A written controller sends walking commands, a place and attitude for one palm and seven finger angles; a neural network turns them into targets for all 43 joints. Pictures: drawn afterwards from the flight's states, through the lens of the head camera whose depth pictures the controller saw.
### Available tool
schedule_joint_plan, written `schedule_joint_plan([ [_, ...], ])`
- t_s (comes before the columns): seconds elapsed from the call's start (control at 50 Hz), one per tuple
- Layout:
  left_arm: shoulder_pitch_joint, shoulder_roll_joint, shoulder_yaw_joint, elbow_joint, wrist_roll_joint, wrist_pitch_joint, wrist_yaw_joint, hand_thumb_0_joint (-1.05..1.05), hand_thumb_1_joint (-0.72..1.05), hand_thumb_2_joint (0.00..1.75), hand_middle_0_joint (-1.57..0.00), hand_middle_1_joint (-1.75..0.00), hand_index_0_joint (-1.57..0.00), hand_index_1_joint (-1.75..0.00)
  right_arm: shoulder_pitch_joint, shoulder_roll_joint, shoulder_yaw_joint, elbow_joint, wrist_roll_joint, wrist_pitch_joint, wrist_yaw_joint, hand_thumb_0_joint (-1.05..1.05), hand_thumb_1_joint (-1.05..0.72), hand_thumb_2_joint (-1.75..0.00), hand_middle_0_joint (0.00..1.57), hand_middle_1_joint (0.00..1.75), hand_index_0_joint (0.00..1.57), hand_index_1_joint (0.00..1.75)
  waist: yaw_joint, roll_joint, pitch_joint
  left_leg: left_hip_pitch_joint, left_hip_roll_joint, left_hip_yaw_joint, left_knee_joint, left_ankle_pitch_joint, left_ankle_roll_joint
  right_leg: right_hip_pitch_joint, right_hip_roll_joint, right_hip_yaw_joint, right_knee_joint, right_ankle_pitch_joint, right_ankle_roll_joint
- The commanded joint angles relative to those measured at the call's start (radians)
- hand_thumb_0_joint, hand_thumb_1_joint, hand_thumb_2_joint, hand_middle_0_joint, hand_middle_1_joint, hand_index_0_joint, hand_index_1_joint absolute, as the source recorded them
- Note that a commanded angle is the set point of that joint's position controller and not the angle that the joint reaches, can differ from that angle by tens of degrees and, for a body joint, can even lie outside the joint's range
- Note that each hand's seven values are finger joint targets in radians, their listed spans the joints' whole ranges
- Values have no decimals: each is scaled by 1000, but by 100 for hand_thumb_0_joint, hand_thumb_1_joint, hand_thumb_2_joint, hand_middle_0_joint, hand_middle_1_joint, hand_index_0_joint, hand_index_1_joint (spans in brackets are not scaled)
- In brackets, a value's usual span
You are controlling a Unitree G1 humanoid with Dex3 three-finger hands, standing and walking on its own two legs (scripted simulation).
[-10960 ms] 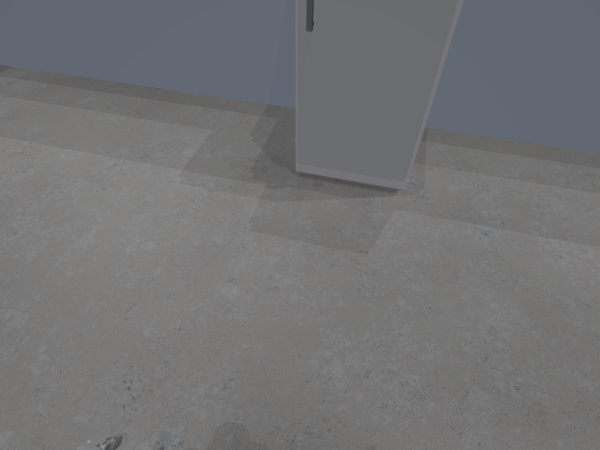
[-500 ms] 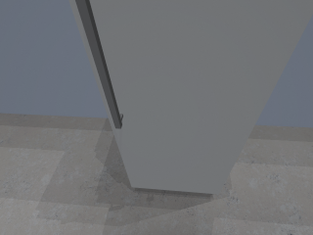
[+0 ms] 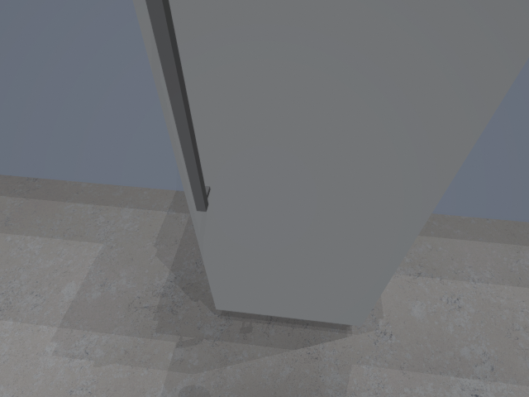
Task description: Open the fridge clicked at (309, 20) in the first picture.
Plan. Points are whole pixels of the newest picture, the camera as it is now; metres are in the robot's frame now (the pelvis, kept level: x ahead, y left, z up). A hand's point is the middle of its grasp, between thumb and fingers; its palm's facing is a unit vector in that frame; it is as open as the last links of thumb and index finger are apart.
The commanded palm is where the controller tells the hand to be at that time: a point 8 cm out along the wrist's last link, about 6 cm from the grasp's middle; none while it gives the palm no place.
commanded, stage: look again from close up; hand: left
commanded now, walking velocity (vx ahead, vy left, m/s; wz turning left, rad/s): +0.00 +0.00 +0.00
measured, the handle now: (183, 93) +0.49 +0.16 +0.22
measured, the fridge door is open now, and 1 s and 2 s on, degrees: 0 0 0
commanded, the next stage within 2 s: raise the hand to about handle height in 0.60 s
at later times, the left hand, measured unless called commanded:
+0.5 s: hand out of the picture +0.01 +0.20 -0.17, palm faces +0.00 -0.97 -0.23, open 7.4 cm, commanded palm none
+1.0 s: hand (128, 358) +0.17 +0.21 +0.00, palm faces -0.04 -1.00 -0.05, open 8.0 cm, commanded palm +0.11 +0.28 -0.03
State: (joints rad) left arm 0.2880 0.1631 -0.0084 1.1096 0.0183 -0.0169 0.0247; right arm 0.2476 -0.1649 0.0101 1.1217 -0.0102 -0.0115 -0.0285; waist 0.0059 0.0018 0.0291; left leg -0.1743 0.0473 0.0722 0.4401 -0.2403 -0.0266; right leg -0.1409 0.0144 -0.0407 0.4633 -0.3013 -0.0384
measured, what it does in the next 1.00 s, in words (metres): stands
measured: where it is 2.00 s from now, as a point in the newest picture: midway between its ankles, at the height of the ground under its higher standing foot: outside the picture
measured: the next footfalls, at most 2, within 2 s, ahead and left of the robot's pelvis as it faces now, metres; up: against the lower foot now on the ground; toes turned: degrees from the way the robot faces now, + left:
none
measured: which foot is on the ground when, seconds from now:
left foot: down 0.00-1.00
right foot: down 0.00-1.00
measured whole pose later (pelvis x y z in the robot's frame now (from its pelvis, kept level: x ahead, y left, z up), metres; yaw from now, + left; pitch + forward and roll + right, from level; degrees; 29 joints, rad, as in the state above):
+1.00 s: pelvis -0.04 +0.02 -0.05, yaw +1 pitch +7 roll +0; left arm 0.30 0.22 0.18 0.24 -0.26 -0.54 -0.36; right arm 0.17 -0.25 -0.05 0.62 0.03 -0.26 -0.01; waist -0.02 -0.01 -0.10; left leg -0.63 0.03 0.06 0.86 -0.36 0.01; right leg -0.58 -0.03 -0.05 0.89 -0.43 -0.02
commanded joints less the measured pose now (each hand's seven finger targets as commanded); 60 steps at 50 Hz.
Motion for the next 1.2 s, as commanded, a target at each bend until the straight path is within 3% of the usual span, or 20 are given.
schedule_joint_plan([
  [0.0,42,136,26,-31,-4,-18,11,0,90,90,-20,-30,-20,-30,43,-104,-17,-32,-4,-18,-5,0,-90,-90,20,30,20,30,-5,-2,23,14,66,-65,-62,129,43,-62,-120,116,-99,233,-11],
  [0.6,-16,178,32,-38,-3,-17,5,0,90,90,-20,-30,-20,-30,5,-147,-24,-25,-6,-22,1,0,-90,-90,20,30,20,30,-1,-2,6,20,72,-88,-95,140,49,-59,-127,118,-114,187,-7],
  [0.66,-19,183,34,-40,-2,-19,5,0,90,90,-20,-30,-20,-30,3,-152,-24,-24,-5,-25,1,0,-90,-90,20,30,20,30,0,-5,-10,24,75,-88,-94,164,49,-41,-130,112,-107,219,-5],
  [0.68,97,123,21,-8,1,-27,50,0,90,90,-20,-30,-20,-30,-72,-140,-29,-95,8,-25,8,0,-90,-90,20,30,20,30,31,-21,40,-49,77,-30,132,154,21,-67,-195,173,-117,548,42],
  [0.7,-665,409,210,-1504,-206,-244,28,0,88,89,-20,-32,-20,-32,-24,-285,-53,-431,62,-162,-36,0,-90,-90,20,30,20,30,-92,136,-449,200,-56,-59,-9,251,54,30,-88,71,-19,456,9],
  [0.72,-472,481,278,-1464,-148,-248,67,0,85,88,-20,-33,-20,-33,-92,-187,-20,-410,61,-236,-81,0,-90,-90,20,30,20,30,-27,225,-366,237,-31,-13,-1,290,51,-26,-39,54,23,318,3],
  [0.74,42,131,87,-1221,-168,-137,51,0,83,87,-21,-34,-21,-34,-80,-164,-32,-430,44,-279,-75,0,-90,-90,20,30,20,30,-2,236,-303,179,-8,-37,-19,338,47,-81,-25,-32,47,201,5],
  [0.76,44,84,114,-1109,-198,-108,46,0,81,86,-21,-36,-21,-36,-52,-181,-43,-398,59,-287,-71,0,-90,-90,20,30,20,30,-47,104,-185,89,-17,-64,20,263,39,-154,-24,-53,33,174,20],
  [0.78,-42,99,125,-1140,-212,-156,15,0,78,85,-21,-37,-21,-37,-76,-207,-59,-459,53,-295,-65,0,-90,-90,20,30,20,30,-67,13,-45,-17,-27,-79,55,156,40,-242,-23,-60,25,130,32],
  [0.8,16,114,169,-1030,-219,-215,-20,0,76,84,-21,-39,-21,-39,-69,-215,-76,-461,37,-298,-60,0,-90,-90,20,30,20,30,-65,-77,-13,-108,-37,-73,97,66,36,-324,-19,-63,35,44,36],
  [0.82,162,76,183,-929,-230,-277,-76,0,74,83,-21,-40,-21,-40,-71,-208,-87,-493,37,-300,-46,0,-90,-90,20,30,20,30,-20,-126,1,-181,-48,-71,136,49,27,-338,-15,-69,74,22,28],
  [0.86,294,33,181,-822,-266,-423,-212,0,69,81,-22,-43,-22,-43,-112,-203,-96,-542,26,-298,-14,0,-90,-90,20,30,20,30,31,-239,-33,-350,-56,-59,240,-17,14,-426,-12,-53,191,-41,25],
  [0.9,290,90,212,-823,-287,-557,-355,0,64,79,-22,-47,-22,-47,-140,-214,-108,-609,30,-302,13,0,-90,-90,20,30,20,30,38,-196,-102,-449,-68,-46,341,-58,11,-451,-28,-4,266,-69,17],
  [0.92,270,158,261,-810,-291,-595,-431,0,62,78,-22,-48,-22,-48,-126,-226,-114,-637,36,-301,26,0,-90,-90,20,30,20,30,41,-128,-127,-462,-68,-46,379,-33,13,-435,-37,28,300,-28,5],
  [0.96,208,237,333,-921,-333,-582,-506,0,57,76,-22,-51,-22,-51,-146,-232,-112,-715,51,-294,20,0,-90,-90,20,30,20,30,55,-76,-241,-487,-77,-25,417,-53,29,-417,-46,68,315,-69,15],
  [1.0,118,236,349,-1068,-390,-531,-508,0,53,74,-23,-54,-23,-54,-139,-222,-100,-767,60,-286,4,0,-90,-90,20,30,20,30,48,-1,-296,-465,-77,-29,421,-93,40,-431,-39,78,302,-156,25],
  [1.04,19,244,345,-1242,-406,-514,-469,0,48,72,-23,-57,-23,-57,-102,-213,-92,-775,53,-281,-10,0,-90,-90,20,30,20,30,26,67,-309,-423,-57,-52,428,-90,47,-462,-24,73,312,-155,24],
  [1.1,-97,219,259,-1425,-356,-531,-401,0,41,69,-24,-62,-24,-62,-63,-205,-76,-751,42,-289,-29,0,-90,-90,20,30,20,30,-36,134,-313,-347,-35,-91,431,-52,59,-522,-3,23,352,-50,17],
  [1.12,-135,228,239,-1434,-343,-528,-394,0,39,68,-24,-63,-24,-63,-51,-213,-69,-737,37,-291,-34,0,-90,-90,20,30,20,30,-57,105,-283,-359,-28,-108,437,-55,62,-540,6,18,361,-42,16],
  [1.18,-100,224,207,-1370,-311,-481,-397,0,32,65,-24,-68,-24,-68,-49,-217,-60,-714,46,-299,-44,0,-90,-90,20,30,20,30,-66,107,-242,-364,-24,-128,408,-107,59,-560,6,-1,338,-86,19],
])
